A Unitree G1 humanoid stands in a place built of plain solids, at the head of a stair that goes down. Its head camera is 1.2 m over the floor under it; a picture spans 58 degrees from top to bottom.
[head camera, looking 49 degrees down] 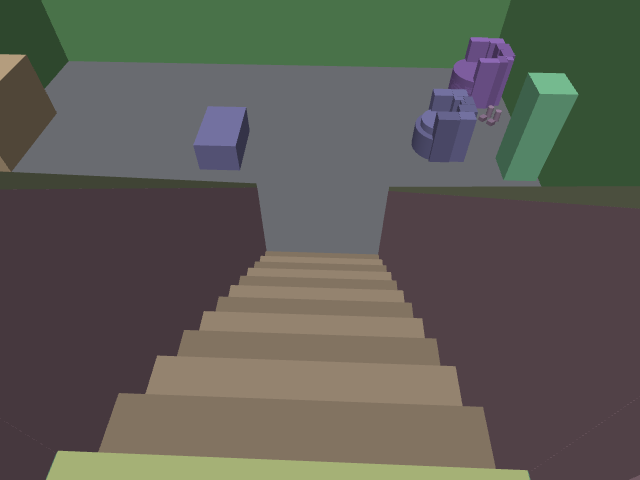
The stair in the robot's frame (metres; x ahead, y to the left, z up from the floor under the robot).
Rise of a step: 0.21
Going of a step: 0.24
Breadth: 1.20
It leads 2 degrees to the right of straight ahead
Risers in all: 12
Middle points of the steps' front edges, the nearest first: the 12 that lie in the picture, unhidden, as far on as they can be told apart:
0.30 0.08 0.00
0.54 0.07 -0.21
0.77 0.06 -0.42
1.01 0.05 -0.64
1.24 0.04 -0.85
1.48 0.03 -1.06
1.72 0.02 -1.28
1.95 0.01 -1.49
2.19 0.01 -1.70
2.43 0.00 -1.92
2.66 -0.01 -2.13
2.90 -0.02 -2.34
